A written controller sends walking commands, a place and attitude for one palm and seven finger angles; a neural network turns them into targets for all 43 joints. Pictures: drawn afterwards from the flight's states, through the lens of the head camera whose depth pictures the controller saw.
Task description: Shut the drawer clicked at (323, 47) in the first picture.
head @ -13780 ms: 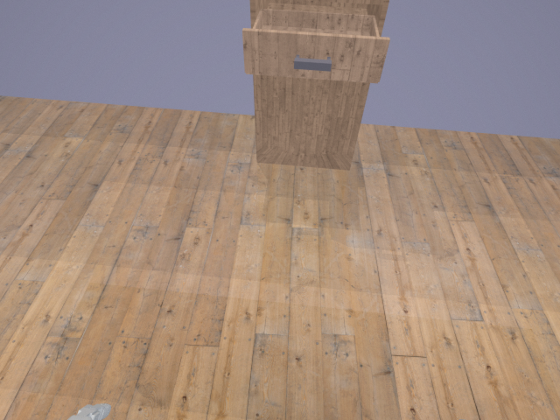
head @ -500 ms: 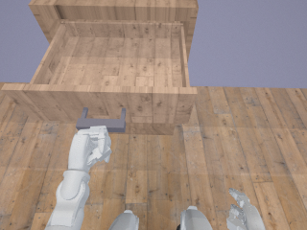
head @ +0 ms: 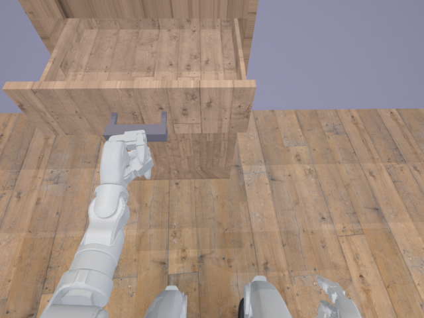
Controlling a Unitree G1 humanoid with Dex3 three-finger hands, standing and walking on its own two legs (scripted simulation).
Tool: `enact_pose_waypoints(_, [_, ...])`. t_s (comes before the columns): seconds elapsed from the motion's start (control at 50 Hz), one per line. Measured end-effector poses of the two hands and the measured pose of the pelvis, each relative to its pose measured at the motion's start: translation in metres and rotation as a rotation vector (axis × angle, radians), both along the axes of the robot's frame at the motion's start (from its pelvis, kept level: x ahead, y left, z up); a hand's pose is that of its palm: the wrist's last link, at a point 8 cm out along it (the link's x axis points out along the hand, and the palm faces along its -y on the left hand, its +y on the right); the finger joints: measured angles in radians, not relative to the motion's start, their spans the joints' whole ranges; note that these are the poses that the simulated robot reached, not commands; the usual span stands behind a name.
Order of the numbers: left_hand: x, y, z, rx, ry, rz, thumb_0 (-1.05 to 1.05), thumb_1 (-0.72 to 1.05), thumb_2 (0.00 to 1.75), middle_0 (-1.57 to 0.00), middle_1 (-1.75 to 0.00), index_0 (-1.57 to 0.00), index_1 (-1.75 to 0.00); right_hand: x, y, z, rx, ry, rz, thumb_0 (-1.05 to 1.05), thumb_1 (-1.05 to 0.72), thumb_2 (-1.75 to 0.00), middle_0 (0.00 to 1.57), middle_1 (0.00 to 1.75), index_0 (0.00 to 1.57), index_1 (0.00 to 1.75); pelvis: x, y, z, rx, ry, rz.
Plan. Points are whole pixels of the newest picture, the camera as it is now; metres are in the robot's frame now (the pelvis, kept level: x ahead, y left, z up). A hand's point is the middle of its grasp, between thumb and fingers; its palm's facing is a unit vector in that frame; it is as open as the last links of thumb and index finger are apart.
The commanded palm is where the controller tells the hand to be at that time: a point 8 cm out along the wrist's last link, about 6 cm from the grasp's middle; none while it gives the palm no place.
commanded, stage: push the drawer shut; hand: left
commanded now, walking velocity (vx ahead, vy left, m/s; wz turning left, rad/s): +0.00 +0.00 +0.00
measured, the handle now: (138, 124) +0.47 +0.15 +0.05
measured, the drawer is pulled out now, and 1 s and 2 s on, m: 0.22 0.10 0.00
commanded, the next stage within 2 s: none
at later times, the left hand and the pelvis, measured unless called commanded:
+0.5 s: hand (153, 135) +0.45 +0.12 +0.04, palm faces +0.03 -1.00 -0.05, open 3.0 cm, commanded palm +0.44 +0.17 +0.05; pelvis +0.00 +0.00 +0.00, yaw -1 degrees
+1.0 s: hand (156, 110) +0.52 +0.12 +0.05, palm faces +0.03 -1.00 -0.05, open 3.1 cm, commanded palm +0.51 +0.17 +0.05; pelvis +0.00 +0.00 -0.01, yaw -1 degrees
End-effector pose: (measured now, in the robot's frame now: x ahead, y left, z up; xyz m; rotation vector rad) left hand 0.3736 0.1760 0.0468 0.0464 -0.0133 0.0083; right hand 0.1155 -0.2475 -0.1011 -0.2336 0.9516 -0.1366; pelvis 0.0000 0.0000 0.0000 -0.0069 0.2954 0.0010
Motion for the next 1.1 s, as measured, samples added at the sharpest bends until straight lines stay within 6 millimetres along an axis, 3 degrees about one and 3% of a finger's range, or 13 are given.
enact_pose_waypoints(0.22, [0.024, -0.001, 0.002, -0.002, -0.008, 0.015, 0.01, 0.85, 0.96, -1.4, -1.6, -1.4, -1.6, -0.033, -0.009, -0.004, -0.004, 0.108, -0.053, 0.01, -0.9, -0.9, 0.2, 0.3, 0.2, 0.3, 0.004, 0.001, 0.002, 0.004, 0.018, -0.015])
enact_pose_waypoints(0.62, [0.075, -0.002, 0.002, 0.004, 0.006, 0.02, -0.01, 0.85, 0.99, -1.4, -1.6, -1.41, -1.6, -0.056, -0.012, -0.015, -0.009, 0.2, -0.066, 0.01, -0.9, -0.9, 0.2, 0.3, 0.2, 0.3, 0.001, -0.002, -0.004, 0.003, 0.062, -0.011])
enact_pose_waypoints(1.1, [0.133, -0.002, 0.004, 0.002, 0.018, 0.02, 0.01, 0.86, 0.99, -1.4, -1.6, -1.41, -1.6, -0.12, -0.014, -0.016, -0.034, 0.392, -0.128, 0.01, -0.9, -0.9, 0.2, 0.3, 0.2, 0.3, -0.001, 0.0, -0.013, -0.012, 0.13, -0.018])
